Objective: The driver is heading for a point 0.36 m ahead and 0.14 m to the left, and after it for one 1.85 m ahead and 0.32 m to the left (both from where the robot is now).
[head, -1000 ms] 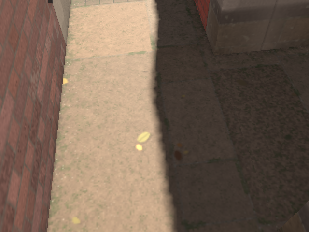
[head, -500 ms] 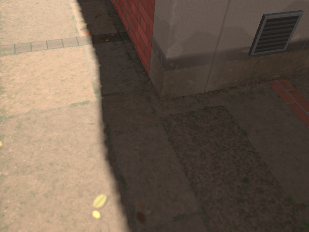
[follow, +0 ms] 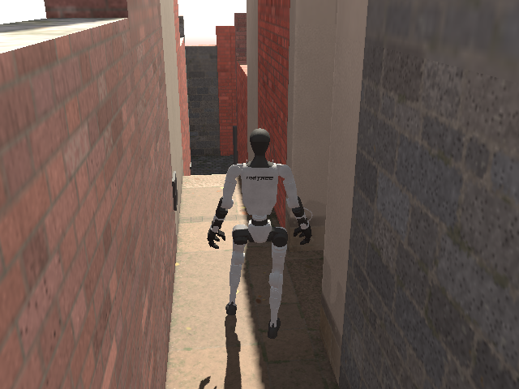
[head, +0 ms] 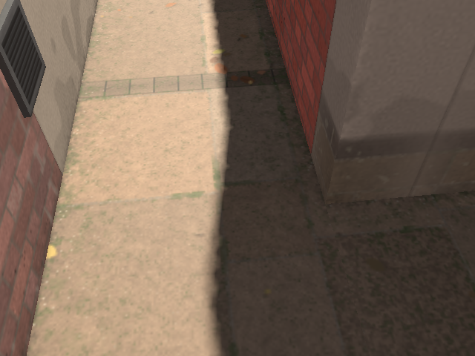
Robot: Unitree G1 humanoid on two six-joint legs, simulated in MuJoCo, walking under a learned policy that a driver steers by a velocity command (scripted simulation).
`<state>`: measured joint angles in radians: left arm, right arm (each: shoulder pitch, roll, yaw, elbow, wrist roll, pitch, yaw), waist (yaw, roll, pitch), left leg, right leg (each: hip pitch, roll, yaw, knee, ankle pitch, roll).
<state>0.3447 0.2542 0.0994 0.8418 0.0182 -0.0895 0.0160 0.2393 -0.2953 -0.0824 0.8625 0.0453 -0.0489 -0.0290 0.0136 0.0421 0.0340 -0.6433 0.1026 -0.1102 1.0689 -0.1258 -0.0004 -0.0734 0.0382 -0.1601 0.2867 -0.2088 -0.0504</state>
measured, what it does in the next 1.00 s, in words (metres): walks ahead, turning left: left foot, then right foot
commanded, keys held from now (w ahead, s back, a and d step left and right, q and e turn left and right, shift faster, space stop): w+q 0.24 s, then q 0.24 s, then no key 0.24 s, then e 0.28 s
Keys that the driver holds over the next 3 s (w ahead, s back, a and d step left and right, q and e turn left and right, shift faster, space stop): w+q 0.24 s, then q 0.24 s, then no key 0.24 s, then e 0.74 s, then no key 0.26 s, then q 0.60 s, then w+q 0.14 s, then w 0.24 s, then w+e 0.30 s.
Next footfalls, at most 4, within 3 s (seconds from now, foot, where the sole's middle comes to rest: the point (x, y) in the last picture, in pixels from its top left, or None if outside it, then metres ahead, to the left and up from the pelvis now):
0.28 left None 0.35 0.14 -0.78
0.76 right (250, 336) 0.56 0.01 -0.78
1.08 left None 0.40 0.20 -0.78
1.56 right None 0.48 -0.04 -0.78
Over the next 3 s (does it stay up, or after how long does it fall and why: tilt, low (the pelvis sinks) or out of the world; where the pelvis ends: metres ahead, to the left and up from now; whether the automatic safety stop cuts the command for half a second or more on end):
stays up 0.55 0.16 0.00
